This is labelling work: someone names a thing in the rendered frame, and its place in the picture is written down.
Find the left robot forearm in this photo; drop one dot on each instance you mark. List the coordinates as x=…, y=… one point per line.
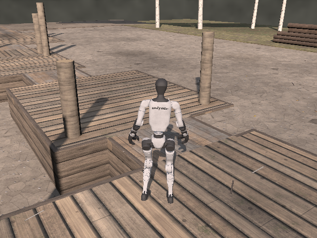
x=134, y=129

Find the right robot upper arm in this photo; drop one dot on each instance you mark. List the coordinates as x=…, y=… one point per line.
x=178, y=114

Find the robot left thigh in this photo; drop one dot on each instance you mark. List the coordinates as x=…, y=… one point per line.
x=147, y=149

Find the robot right thigh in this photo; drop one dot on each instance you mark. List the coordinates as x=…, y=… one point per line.
x=169, y=150

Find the left robot hand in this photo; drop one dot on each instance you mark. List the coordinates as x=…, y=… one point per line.
x=134, y=138

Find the robot thigh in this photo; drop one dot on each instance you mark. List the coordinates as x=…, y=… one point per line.
x=147, y=149
x=169, y=150

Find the right robot hand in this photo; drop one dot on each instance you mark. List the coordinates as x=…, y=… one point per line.
x=186, y=138

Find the right robot forearm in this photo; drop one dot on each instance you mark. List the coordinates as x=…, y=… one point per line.
x=183, y=130

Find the left robot upper arm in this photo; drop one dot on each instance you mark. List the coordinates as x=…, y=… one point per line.
x=141, y=112

